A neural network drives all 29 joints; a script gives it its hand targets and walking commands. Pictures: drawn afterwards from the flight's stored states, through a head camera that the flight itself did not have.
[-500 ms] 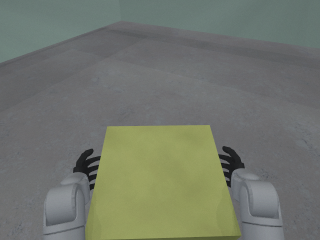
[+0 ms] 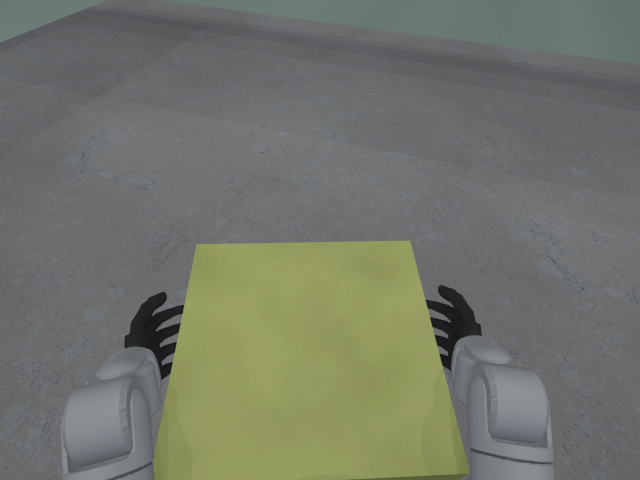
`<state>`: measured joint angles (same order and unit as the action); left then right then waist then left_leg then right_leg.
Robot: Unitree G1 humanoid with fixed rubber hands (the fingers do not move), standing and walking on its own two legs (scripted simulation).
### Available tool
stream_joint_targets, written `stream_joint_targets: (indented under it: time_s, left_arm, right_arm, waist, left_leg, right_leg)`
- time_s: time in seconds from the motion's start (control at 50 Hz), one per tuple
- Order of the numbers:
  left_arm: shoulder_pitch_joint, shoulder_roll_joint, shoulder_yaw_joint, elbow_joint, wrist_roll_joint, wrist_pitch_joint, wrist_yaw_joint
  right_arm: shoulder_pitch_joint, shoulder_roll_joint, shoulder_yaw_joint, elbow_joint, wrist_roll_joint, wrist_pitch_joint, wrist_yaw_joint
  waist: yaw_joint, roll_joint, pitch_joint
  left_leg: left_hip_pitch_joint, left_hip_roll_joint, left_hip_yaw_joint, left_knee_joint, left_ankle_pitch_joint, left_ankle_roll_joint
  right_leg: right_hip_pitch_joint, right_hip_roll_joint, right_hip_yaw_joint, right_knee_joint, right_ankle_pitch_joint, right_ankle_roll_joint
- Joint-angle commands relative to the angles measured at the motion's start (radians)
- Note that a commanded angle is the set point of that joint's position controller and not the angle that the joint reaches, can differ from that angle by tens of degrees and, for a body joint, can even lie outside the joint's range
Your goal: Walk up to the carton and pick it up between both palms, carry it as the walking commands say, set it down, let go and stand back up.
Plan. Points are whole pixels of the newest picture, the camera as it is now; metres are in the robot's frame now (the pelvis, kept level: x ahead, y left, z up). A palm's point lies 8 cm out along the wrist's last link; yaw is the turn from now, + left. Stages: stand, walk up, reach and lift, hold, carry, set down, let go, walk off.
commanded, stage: carry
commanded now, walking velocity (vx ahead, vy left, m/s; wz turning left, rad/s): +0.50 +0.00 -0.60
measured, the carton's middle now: (307, 375) +0.26 +0.03 +0.00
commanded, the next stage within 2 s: none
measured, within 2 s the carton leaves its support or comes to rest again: neither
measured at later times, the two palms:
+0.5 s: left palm (266, 172) +0.57 +0.10 +0.09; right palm (483, 198) +0.53 -0.25 +0.08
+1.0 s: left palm (381, 95) +0.90 -0.13 +0.08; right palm (546, 141) +0.71 -0.44 +0.08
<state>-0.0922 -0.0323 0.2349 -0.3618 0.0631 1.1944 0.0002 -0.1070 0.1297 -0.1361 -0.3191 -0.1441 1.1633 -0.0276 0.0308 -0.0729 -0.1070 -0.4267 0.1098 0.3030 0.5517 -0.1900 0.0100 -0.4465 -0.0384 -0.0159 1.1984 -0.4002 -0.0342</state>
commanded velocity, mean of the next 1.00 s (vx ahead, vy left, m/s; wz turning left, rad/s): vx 0.50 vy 0.00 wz -0.60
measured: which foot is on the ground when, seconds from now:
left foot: down 0.00-0.24, up 0.26-0.54, down 0.56-0.98, up 1.00-1.00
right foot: up 0.00-0.20, down 0.22-0.56, up 0.58-0.94, down 0.96-1.00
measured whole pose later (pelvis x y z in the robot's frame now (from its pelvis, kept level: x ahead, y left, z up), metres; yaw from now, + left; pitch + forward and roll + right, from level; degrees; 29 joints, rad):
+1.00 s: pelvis +0.59 -0.15 -0.01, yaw -30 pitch +3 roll -3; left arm -0.08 -0.13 0.17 -0.40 0.14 1.16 0.01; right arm -0.06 0.06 -0.17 -0.42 -0.12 1.18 0.00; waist -0.01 0.04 -0.09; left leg -0.10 0.28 0.28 0.84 -0.49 -0.13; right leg -0.44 0.03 -0.22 0.63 -0.25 -0.11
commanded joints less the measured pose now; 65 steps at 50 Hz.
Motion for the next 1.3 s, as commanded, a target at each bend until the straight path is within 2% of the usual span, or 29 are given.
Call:
stream_joint_targets:
  time_s: [0.0,0.14,0.2,0.22,0.24,0.26,0.32,0.36,0.4,0.44,0.46,0.52,0.54,0.56,0.58,0.6,0.64,0.78,0.84,0.92,0.94,0.96,0.98,1.0,1.04,1.12,1.14,1.18,1.28]
  left_arm:
    - [-0.55,-0.878,-0.85,-0.094,-0.416,-0.001,-0.249]
    - [-0.376,-0.816,-0.818,-0.113,-0.302,-0.007,-0.199]
    - [-0.403,-0.851,-0.812,-0.089,-0.304,0.001,-0.208]
    - [-0.367,-0.831,-0.811,-0.077,-0.296,0.001,-0.201]
    - [-0.371,-0.809,-0.807,-0.083,-0.29,-0.007,-0.204]
    - [-0.381,-0.826,-0.823,-0.069,-0.305,-0.003,-0.2]
    - [-0.476,-0.867,-0.843,-0.101,-0.344,0.0,-0.205]
    - [-0.502,-0.928,-0.85,-0.083,-0.366,-0.009,-0.212]
    - [-0.455,-0.906,-0.84,-0.108,-0.375,-0.018,-0.219]
    - [-0.468,-0.864,-0.854,-0.155,-0.392,-0.022,-0.222]
    - [-0.498,-0.894,-0.866,-0.176,-0.403,-0.023,-0.223]
    - [-0.458,-0.851,-0.855,-0.179,-0.398,-0.021,-0.231]
    - [-0.449,-0.799,-0.858,-0.21,-0.39,-0.023,-0.236]
    - [-0.416,-0.784,-0.841,-0.195,-0.377,-0.012,-0.243]
    - [-0.458,-0.789,-0.857,-0.166,-0.395,-0.005,-0.25]
    - [-0.533,-0.802,-0.903,-0.224,-0.428,-0.013,-0.254]
    - [-0.525,-0.822,-0.88,-0.194,-0.428,-0.005,-0.253]
    - [-0.453,-0.864,-0.878,-0.129,-0.352,-0.024,-0.205]
    - [-0.421,-0.848,-0.865,-0.14,-0.313,-0.019,-0.187]
    - [-0.325,-0.819,-0.821,-0.105,-0.29,-0.007,-0.197]
    - [-0.346,-0.822,-0.834,-0.097,-0.291,0.002,-0.195]
    - [-0.298,-0.809,-0.819,-0.07,-0.286,-0.006,-0.2]
    - [-0.348,-0.853,-0.854,-0.112,-0.323,-0.018,-0.203]
    - [-0.471,-0.885,-0.86,-0.152,-0.355,-0.015,-0.198]
    - [-0.442,-0.881,-0.852,-0.175,-0.358,-0.024,-0.205]
    - [-0.531,-0.94,-0.902,-0.222,-0.426,-0.041,-0.22]
    - [-0.489,-0.917,-0.901,-0.187,-0.42,-0.036,-0.226]
    - [-0.469,-0.902,-0.903,-0.197,-0.427,-0.039,-0.234]
    - [-0.366,-0.811,-0.884,-0.228,-0.381,-0.028,-0.227]
  right_arm:
    - [-0.497,0.782,0.724,-0.173,0.442,-0.002,0.22]
    - [-0.372,0.736,0.746,-0.156,0.448,0.03,0.266]
    - [-0.504,0.756,0.782,-0.229,0.477,0.029,0.272]
    - [-0.458,0.733,0.767,-0.183,0.461,0.044,0.281]
    - [-0.438,0.741,0.791,-0.165,0.471,0.056,0.29]
    - [-0.494,0.707,0.768,-0.176,0.469,0.048,0.292]
    - [-0.46,0.784,0.745,-0.085,0.479,0.039,0.3]
    - [-0.526,0.809,0.739,-0.161,0.461,0.012,0.28]
    - [-0.475,0.79,0.727,-0.167,0.442,0.001,0.264]
    - [-0.431,0.806,0.739,-0.164,0.435,-0.004,0.244]
    - [-0.455,0.818,0.721,-0.187,0.429,-0.007,0.235]
    - [-0.395,0.822,0.745,-0.184,0.416,-0.008,0.219]
    - [-0.37,0.801,0.751,-0.176,0.413,-0.01,0.213]
    - [-0.333,0.726,0.735,-0.188,0.393,-0.005,0.213]
    - [-0.345,0.711,0.705,-0.15,0.379,-0.01,0.207]
    - [-0.303,0.733,0.706,-0.139,0.373,-0.012,0.204]
    - [-0.36,0.771,0.722,-0.151,0.391,-0.002,0.204]
    - [-0.416,0.745,0.727,-0.147,0.457,0.009,0.265]
    - [-0.448,0.756,0.749,-0.175,0.476,0.011,0.276]
    - [-0.425,0.697,0.775,-0.232,0.469,0.03,0.28]
    - [-0.41,0.7,0.756,-0.19,0.462,0.042,0.287]
    - [-0.413,0.708,0.772,-0.165,0.462,0.053,0.293]
    - [-0.472,0.734,0.787,-0.224,0.471,0.036,0.281]
    - [-0.494,0.73,0.751,-0.191,0.473,0.035,0.284]
    - [-0.409,0.784,0.745,-0.136,0.476,0.018,0.288]
    - [-0.439,0.856,0.731,-0.201,0.457,-0.017,0.254]
    - [-0.362,0.831,0.709,-0.145,0.418,-0.02,0.245]
    - [-0.348,0.828,0.726,-0.173,0.409,-0.025,0.229]
    - [-0.308,0.783,0.728,-0.195,0.41,-0.015,0.216]
  waist:
    - [-0.028,0.213,-0.244]
    - [-0.033,0.283,-0.231]
    - [-0.015,0.154,-0.231]
    - [0.019,0.086,-0.212]
    - [0.035,-0.165,-0.221]
    - [0.018,-0.121,-0.192]
    - [-0.001,0.057,-0.153]
    - [-0.008,-0.051,-0.225]
    - [-0.006,-0.024,-0.207]
    - [-0.01,-0.134,-0.178]
    - [-0.006,-0.044,-0.201]
    - [-0.034,-0.076,-0.289]
    - [-0.051,-0.049,-0.391]
    - [-0.057,0.201,-0.46]
    - [-0.056,0.357,-0.446]
    - [-0.055,0.285,-0.391]
    - [-0.053,0.138,-0.287]
    - [-0.03,0.308,-0.084]
    - [-0.036,0.337,-0.092]
    - [-0.014,0.159,-0.193]
    - [0.024,0.189,-0.223]
    - [0.036,-0.084,-0.259]
    - [0.001,-0.198,-0.271]
    - [-0.004,-0.077,-0.288]
    - [-0.005,0.067,-0.245]
    - [-0.013,-0.065,-0.216]
    - [-0.01,0.013,-0.245]
    - [-0.014,-0.082,-0.22]
    - [-0.016,-0.017,-0.249]
  left_leg:
    - [0.328,0.331,-0.287,-0.374,-0.081,0.063]
    - [0.401,0.275,-0.083,-0.299,-0.002,0.004]
    - [0.315,0.2,0.015,-0.042,0.09,-0.064]
    - [0.118,0.17,0.043,0.211,0.078,-0.104]
    - [-0.161,0.033,0.009,0.492,-0.092,-0.153]
    - [-0.38,-0.021,-0.118,0.577,-0.437,-0.15]
    - [-0.422,0.067,-0.268,0.606,-0.31,-0.105]
    - [-0.335,0.066,-0.246,0.406,-0.234,-0.104]
    - [-0.268,0.008,-0.193,0.283,-0.18,-0.096]
    - [-0.174,-0.017,-0.155,0.126,-0.081,-0.098]
    - [-0.135,-0.058,-0.128,0.054,-0.035,-0.092]
    - [0.313,-0.122,-0.019,-0.171,0.174,-0.07]
    - [0.586,-0.019,-0.111,-0.132,0.218,-0.032]
    - [0.749,0.269,-0.481,-0.174,0.02,0.037]
    - [0.82,0.425,-0.735,-0.246,0.088,0.143]
    - [0.705,0.447,-0.667,-0.223,0.047,0.166]
    - [0.581,0.406,-0.503,-0.278,-0.005,0.134]
    - [0.365,0.237,-0.045,-0.355,0.202,0.008]
    - [0.436,0.23,0.022,-0.313,0.321,-0.002]
    - [0.457,0.213,0.096,0.082,0.627,-0.08]
    - [0.281,0.173,0.082,0.275,0.47,-0.107]
    - [-0.059,0.076,0.042,0.619,0.157,-0.161]
    - [-0.34,-0.022,-0.138,0.771,-0.367,-0.146]
    - [-0.385,-0.008,-0.235,0.806,-0.432,-0.117]
    - [-0.327,0.066,-0.295,0.68,-0.336,-0.085]
    - [-0.272,0.032,-0.237,0.366,-0.27,-0.111]
    - [-0.231,0.012,-0.232,0.305,-0.207,-0.102]
    - [-0.142,-0.013,-0.192,0.163,-0.045,-0.092]
    - [0.307,-0.074,-0.134,-0.094,0.126,-0.069]
  right_leg:
    - [-0.105,-0.097,0.01,-0.21,-0.008,0.007]
    - [0.042,-0.009,-0.145,-0.612,0.167,-0.025]
    - [0.285,0.046,-0.204,-0.752,0.246,-0.059]
    - [0.448,-0.021,-0.037,-0.805,0.177,-0.108]
    - [0.613,-0.219,0.412,-0.867,0.28,-0.249]
    - [0.699,-0.323,0.576,-0.913,0.446,-0.291]
    - [0.579,-0.324,0.443,-0.908,0.524,-0.265]
    - [0.593,-0.254,0.23,-0.881,0.564,-0.204]
    - [0.538,-0.224,0.208,-0.9,0.623,-0.189]
    - [0.474,-0.186,0.118,-0.874,0.676,-0.162]
    - [0.523,-0.19,0.134,-0.853,0.732,-0.157]
    - [0.35,-0.08,-0.051,-0.622,0.932,-0.069]
    - [0.17,-0.051,-0.08,-0.46,0.737,-0.022]
    - [-0.038,0.007,-0.094,-0.176,0.248,0.018]
    - [-0.223,0.08,-0.042,-0.018,-0.112,0.02]
    - [-0.265,-0.033,0.062,0.109,-0.115,0.004]
    - [-0.311,-0.091,0.064,0.107,-0.024,0.008]
    - [-0.122,-0.044,-0.127,-0.415,0.198,0.001]
    - [-0.068,-0.015,-0.177,-0.558,0.298,-0.03]
    - [0.199,0.132,-0.291,-0.714,0.327,-0.083]
    - [0.4,0.081,-0.155,-0.759,0.294,-0.125]
    - [0.632,-0.133,0.277,-0.772,0.444,-0.262]
    - [0.761,-0.227,0.51,-0.814,0.626,-0.314]
    - [0.737,-0.284,0.534,-0.841,0.661,-0.309]
    - [0.598,-0.271,0.388,-0.831,0.577,-0.273]
    - [0.506,-0.211,0.261,-0.899,0.587,-0.234]
    - [0.522,-0.215,0.272,-0.914,0.587,-0.225]
    - [0.461,-0.166,0.169,-0.907,0.637,-0.174]
    - [0.258,-0.119,0.08,-0.786,0.576,-0.103]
